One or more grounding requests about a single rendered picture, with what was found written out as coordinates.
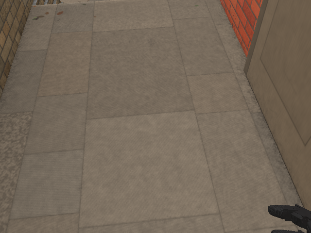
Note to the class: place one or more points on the robot right hand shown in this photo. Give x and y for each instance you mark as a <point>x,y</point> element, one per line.
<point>296,214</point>

